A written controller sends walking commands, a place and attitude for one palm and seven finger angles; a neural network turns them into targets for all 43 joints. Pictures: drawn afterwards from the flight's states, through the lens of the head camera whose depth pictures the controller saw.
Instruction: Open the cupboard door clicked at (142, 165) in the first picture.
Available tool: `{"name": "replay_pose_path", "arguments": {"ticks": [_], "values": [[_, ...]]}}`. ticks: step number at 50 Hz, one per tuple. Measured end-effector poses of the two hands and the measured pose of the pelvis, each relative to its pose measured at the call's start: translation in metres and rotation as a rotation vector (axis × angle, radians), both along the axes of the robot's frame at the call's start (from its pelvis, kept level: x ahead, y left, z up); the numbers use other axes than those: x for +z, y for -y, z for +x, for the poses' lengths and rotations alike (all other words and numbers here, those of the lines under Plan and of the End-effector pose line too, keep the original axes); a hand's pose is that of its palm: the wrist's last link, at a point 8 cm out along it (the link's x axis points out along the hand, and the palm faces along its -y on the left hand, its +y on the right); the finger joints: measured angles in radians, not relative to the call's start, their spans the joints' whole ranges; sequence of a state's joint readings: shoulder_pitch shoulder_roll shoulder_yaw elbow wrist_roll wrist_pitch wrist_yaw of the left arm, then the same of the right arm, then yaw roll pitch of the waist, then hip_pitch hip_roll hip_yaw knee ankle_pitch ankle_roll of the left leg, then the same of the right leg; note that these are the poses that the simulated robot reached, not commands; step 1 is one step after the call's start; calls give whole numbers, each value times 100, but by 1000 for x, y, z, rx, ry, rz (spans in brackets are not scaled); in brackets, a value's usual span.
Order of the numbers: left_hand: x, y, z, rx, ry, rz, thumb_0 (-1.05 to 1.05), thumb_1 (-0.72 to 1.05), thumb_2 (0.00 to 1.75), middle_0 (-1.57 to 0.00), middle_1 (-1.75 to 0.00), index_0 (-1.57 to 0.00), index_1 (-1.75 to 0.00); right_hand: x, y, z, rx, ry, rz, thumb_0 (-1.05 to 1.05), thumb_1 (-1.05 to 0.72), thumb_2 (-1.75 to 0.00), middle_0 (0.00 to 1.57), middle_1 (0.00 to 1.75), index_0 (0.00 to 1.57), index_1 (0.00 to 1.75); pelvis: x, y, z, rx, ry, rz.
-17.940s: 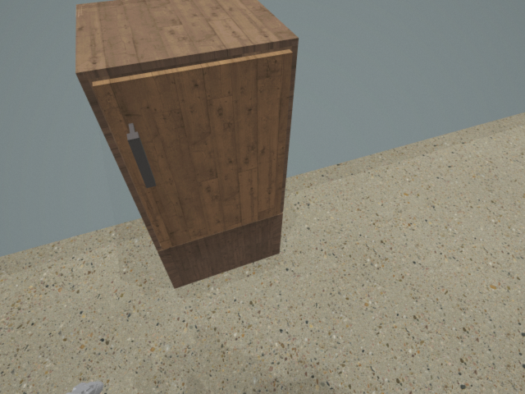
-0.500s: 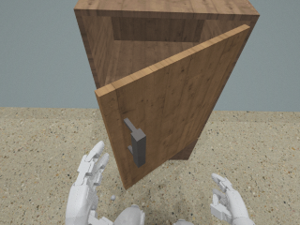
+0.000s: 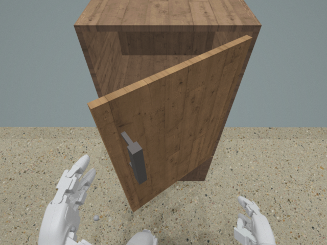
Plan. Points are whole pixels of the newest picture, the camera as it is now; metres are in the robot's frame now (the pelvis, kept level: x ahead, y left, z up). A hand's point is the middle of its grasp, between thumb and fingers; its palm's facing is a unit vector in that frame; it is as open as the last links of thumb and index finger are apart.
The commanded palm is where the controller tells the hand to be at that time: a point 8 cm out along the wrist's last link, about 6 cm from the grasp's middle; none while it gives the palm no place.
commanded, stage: draw the hand back to the body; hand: left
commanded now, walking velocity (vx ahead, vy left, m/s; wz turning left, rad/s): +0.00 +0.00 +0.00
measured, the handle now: (133, 158) +0.30 +0.10 +0.06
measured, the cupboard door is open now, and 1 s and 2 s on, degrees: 36 36 36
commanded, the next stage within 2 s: step back with the hand held close in 1.36 s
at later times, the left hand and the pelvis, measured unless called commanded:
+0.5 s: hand (49, 197) +0.18 +0.20 +0.15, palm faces +0.22 -0.91 -0.34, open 14.7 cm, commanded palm +0.13 +0.25 +0.19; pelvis +0.02 +0.00 +0.06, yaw +0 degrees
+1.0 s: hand out of the picture +0.22 +0.27 +0.25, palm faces +0.42 -0.82 -0.39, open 8.9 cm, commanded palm +0.17 +0.32 +0.26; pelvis +0.03 +0.02 +0.09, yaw +0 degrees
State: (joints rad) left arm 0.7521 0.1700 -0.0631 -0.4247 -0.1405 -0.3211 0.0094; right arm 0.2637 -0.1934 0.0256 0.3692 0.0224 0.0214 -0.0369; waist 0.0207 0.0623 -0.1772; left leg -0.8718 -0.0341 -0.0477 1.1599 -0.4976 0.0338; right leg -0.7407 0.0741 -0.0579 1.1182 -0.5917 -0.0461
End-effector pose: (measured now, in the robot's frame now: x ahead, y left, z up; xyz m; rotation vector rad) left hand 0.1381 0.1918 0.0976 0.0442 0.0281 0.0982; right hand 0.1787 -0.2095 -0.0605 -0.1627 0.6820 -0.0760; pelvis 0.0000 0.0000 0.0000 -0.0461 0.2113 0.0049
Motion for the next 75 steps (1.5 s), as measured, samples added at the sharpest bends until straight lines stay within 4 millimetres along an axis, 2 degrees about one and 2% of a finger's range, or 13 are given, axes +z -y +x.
{"name": "replay_pose_path", "arguments": {"ticks": [11, 16, 20, 26, 38, 44, 51, 54, 60, 66, 75], "values": [[30, -18, -3, -4, 23, 27, -1, -50, 30, -15, -30, -15, -30, 26, 29, 0, -40, 49, -39, 2, -91, -89, 20, 30, 20, 30, 19, 14, 5, 9, 53, 8], [45, -31, -2, 9, 31, 73, -1, -45, 32, -16, -30, -15, -30, 37, 34, 4, -48, 76, -57, 2, -91, -89, 20, 30, 20, 30, 28, 14, 8, 11, 78, 7], [60, -42, 2, 86, -44, 218, -1, -37, 35, -16, -30, -16, -30, 48, 29, 8, -64, 66, -69, 2, -91, -89, 20, 30, 20, 30, 41, 10, 11, 10, 113, 6], [77, -60, 6, 157, -95, 298, -1, -19, 43, -17, -30, -16, -30, 61, 11, 14, -46, 59, -62, 2, -91, -89, 20, 30, 20, 30, 59, 1, 17, 4, 156, 15], [121, -95, 25, 248, 17, 355, 0, 22, 60, -18, -30, -18, -30, 75, -24, 36, 47, 71, -37, 2, -90, -89, 20, 30, 20, 30, 77, -16, 30, 1, 223, 27], [143, -109, 35, 277, 90, 381, 0, 43, 69, -19, -30, -19, -30, 81, -27, 41, 68, 73, -42, 2, -90, -89, 21, 30, 20, 30, 82, -19, 32, -4, 243, 29], [170, -121, 41, 311, 182, 423, 1, 67, 80, -20, -30, -20, -30, 83, -19, 36, 62, 48, -54, 2, -90, -89, 21, 30, 20, 30, 86, -18, 32, -10, 258, 31], [173, -122, 43, 322, 193, 419, 1, 75, 83, -20, -30, -20, -30, 81, -13, 31, 50, 30, -55, 2, -90, -89, 20, 30, 20, 30, 87, -16, 30, -13, 262, 32], [162, -110, 41, 291, 148, 392, 1, 85, 87, -21, -30, -20, -30, 78, 1, 20, 26, 1, -65, 2, -90, -89, 20, 30, 20, 30, 88, -11, 28, -15, 266, 33], [163, -103, 35, 287, 147, 402, 1, 88, 89, -21, -30, -21, -30, 77, 11, 14, 11, -5, -69, 2, -90, -89, 20, 30, 20, 30, 89, -3, 26, -13, 275, 33], [164, -94, 29, 310, 152, 395, 2, 89, 89, -21, -30, -21, -30, 76, 18, 16, 12, 10, -56, 2, -90, -89, 20, 30, 20, 30, 89, 7, 21, -9, 287, 34]]}}
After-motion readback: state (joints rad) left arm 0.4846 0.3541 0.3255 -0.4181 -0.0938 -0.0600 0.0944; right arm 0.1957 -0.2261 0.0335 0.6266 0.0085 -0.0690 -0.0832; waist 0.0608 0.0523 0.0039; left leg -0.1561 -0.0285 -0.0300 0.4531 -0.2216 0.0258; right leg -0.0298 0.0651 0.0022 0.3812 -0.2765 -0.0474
